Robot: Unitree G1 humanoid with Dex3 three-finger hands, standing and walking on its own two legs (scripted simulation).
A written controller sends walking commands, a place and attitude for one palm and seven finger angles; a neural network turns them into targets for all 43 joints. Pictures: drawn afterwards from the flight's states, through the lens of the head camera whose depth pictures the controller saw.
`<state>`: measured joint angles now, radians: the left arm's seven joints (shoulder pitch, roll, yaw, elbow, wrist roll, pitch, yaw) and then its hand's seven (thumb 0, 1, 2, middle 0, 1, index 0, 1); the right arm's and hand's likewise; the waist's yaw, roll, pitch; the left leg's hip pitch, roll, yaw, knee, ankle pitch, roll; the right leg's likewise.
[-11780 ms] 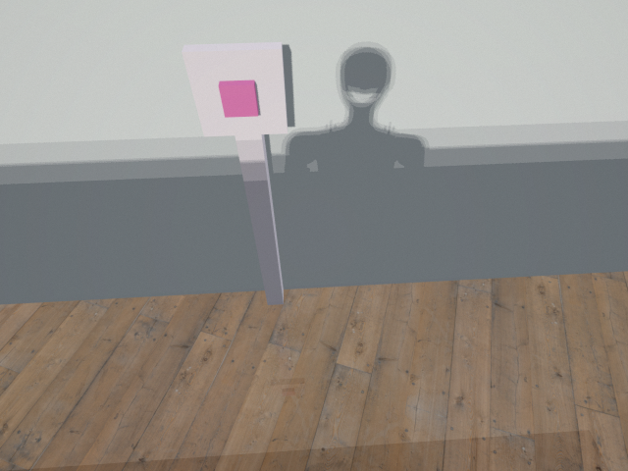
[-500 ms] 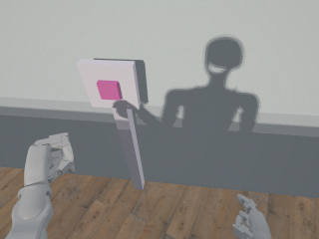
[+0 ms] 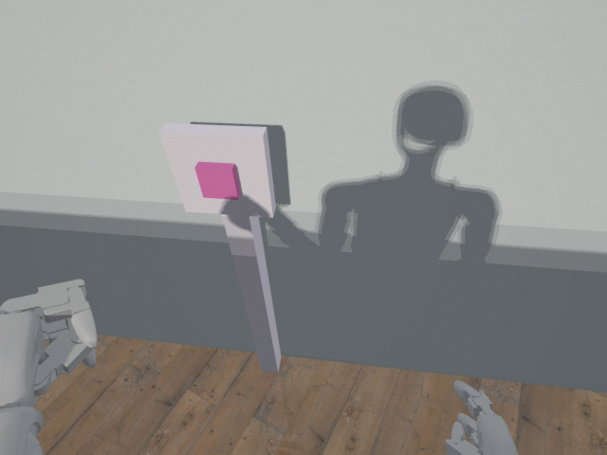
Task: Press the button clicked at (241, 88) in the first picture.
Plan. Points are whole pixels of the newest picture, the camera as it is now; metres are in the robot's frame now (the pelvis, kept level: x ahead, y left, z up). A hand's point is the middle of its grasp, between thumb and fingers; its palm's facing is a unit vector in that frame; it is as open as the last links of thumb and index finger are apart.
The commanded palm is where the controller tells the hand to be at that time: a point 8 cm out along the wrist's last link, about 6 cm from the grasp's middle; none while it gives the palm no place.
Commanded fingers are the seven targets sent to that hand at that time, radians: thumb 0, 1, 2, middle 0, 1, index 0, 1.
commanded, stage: draw the hand back to the body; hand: left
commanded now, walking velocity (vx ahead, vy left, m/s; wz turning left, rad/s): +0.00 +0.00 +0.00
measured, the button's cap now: (219, 179) +0.53 +0.23 +0.09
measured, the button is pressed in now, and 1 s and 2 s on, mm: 0 0 0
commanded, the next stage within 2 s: step back with the hand held close in 0.14 s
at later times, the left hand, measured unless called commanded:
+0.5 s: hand (91, 337) +0.18 +0.25 +0.15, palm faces +0.32 -0.83 -0.46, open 3.1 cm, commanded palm +0.12 +0.29 +0.17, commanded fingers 0.00 0.90 0.90 -1.30 -1.50 -1.30 -1.50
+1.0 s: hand (22, 416) +0.10 +0.26 +0.16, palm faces +0.39 -0.80 -0.45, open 3.1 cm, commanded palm +0.04 +0.30 +0.17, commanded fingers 0.00 0.90 0.90 -1.30 -1.50 -1.30 -1.50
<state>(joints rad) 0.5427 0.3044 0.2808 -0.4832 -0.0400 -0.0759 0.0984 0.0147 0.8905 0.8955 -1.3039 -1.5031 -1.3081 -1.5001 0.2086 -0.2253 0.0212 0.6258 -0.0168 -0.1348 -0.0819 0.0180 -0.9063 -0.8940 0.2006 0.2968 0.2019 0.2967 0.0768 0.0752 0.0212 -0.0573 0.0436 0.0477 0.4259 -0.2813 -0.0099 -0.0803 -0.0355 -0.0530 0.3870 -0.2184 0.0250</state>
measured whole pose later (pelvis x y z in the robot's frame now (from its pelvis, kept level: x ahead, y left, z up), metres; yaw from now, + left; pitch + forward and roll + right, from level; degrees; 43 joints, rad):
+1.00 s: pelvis -0.10 +0.02 -0.02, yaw -1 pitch -1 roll -1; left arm 0.59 0.35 0.38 -0.59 0.00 -0.24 0.15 0.01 0.89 0.90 -1.31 -1.50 -1.31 -1.50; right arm 0.22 -0.21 0.01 0.54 -0.01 -0.09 -0.08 0.02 -0.91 -0.89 0.20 0.30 0.20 0.30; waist 0.01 0.00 0.03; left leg -0.40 0.03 0.06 0.64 -0.25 0.04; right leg -0.40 -0.05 0.00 0.55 -0.14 0.04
